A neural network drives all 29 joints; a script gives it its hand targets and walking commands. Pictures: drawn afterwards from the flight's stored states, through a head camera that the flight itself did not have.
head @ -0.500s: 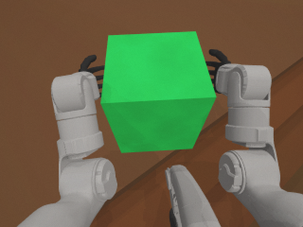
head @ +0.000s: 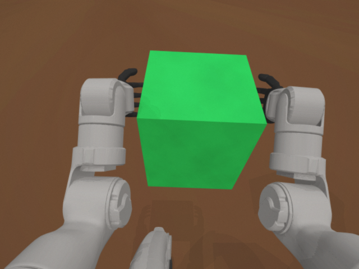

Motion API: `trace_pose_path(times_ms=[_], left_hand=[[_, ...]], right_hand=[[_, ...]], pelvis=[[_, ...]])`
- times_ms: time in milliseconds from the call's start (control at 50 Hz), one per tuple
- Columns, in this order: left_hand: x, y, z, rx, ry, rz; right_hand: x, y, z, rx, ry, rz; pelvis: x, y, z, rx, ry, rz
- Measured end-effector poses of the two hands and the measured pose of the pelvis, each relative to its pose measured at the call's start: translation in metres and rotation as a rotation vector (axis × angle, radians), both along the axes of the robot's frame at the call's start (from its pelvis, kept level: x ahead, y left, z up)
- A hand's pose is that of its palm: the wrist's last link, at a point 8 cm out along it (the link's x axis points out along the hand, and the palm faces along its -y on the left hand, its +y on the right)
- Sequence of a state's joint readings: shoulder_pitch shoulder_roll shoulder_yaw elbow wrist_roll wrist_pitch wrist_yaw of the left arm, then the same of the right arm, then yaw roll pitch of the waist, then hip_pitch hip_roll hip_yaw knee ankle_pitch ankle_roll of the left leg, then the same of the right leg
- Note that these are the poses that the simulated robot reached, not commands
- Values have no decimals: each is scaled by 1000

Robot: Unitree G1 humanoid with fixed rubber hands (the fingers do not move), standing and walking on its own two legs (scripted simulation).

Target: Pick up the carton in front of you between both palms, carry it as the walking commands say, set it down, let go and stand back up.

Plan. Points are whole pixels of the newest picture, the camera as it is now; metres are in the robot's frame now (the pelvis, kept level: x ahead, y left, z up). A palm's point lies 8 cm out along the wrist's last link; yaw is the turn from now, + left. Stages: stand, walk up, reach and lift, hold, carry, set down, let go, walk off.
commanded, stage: carry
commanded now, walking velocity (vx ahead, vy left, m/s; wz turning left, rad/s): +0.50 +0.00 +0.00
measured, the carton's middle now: (193, 124) +0.40 +0.04 +0.11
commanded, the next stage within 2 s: none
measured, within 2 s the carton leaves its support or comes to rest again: neither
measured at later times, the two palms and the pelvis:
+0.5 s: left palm out of the picture +0.63 +0.13 +0.30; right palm (295, 5) +0.62 -0.17 +0.29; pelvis +0.25 +0.00 +0.09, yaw -3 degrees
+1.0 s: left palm (165, 8) +0.88 +0.18 +0.19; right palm (251, 12) +0.85 -0.12 +0.20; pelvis +0.51 +0.05 +0.10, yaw -4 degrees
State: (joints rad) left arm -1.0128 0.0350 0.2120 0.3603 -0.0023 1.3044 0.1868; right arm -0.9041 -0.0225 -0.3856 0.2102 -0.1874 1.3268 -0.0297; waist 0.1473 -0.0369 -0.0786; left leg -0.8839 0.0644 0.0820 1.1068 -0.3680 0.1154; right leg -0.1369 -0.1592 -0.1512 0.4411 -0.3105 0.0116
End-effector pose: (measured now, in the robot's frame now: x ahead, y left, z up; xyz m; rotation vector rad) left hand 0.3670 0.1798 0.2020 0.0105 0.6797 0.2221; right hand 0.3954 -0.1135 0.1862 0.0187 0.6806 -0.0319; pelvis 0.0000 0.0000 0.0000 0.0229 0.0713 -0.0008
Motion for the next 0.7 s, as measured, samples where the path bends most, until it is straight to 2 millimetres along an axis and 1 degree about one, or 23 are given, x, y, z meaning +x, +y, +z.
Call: trace_pose_path(times_ms=[20, 60, 100, 140, 180, 220, 260, 300, 340, 380, 420, 440, 500, 580, 640, 700], left_hand=[[20, -4, 3, 4, 6, -38], [55, -16, 3, -15, 32, -113], [81, -32, 3, -34, 75, -170], [101, -46, 6, -58, 108, -208], [121, -57, 16, -72, 110, -234], [142, -66, 31, -88, 83, -248], [164, -72, 49, -100, 38, -253], [185, -75, 67, -101, -11, -250], [205, -74, 83, -88, -53, -238], [224, -71, 96, -69, -79, -216], [240, -67, 104, -43, -95, -188], [247, -63, 105, -25, -91, -172], [262, -50, 97, -7, -23, -124], [282, -33, 84, -6, 63, -74], [305, -25, 81, -6, 80, -59], [336, -21, 80, -3, 75, -60]], right_hand=[[7, -5, 1, -13, 6, -31], [15, -18, 1, -41, 31, -98], [17, -31, 1, -65, 77, -159], [21, -43, 7, -68, 112, -209], [31, -54, 20, -63, 118, -252], [47, -62, 38, -54, 90, -282], [68, -68, 59, -51, 45, -297], [93, -71, 78, -49, -1, -296], [120, -72, 95, -49, -39, -278], [148, -71, 106, -50, -64, -245], [176, -68, 112, -57, -80, -199], [189, -65, 113, -59, -76, -177], [222, -52, 108, -62, -8, -116], [260, -36, 98, -65, 79, -68], [288, -28, 94, -61, 95, -55], [318, -24, 93, -53, 91, -61]], pelvis=[[14, 9, 2, 17, -5, -3], [36, 22, 14, 13, -10, -4], [54, 27, 32, 8, -12, -9], [70, 31, 51, 1, -10, -19], [86, 35, 68, -7, -5, -34], [103, 38, 82, -16, -1, -47], [121, 38, 92, -21, 6, -56], [141, 36, 97, -18, 12, -60], [165, 30, 98, -10, 14, -64], [192, 22, 94, -4, 10, -64], [217, 13, 85, -6, 1, -60], [228, 10, 84, -12, -3, -59], [255, 2, 89, -4, -9, -58], [289, -2, 99, 2, -6, -52], [314, -1, 105, 0, -1, -46], [341, 3, 108, -5, 6, -45]])
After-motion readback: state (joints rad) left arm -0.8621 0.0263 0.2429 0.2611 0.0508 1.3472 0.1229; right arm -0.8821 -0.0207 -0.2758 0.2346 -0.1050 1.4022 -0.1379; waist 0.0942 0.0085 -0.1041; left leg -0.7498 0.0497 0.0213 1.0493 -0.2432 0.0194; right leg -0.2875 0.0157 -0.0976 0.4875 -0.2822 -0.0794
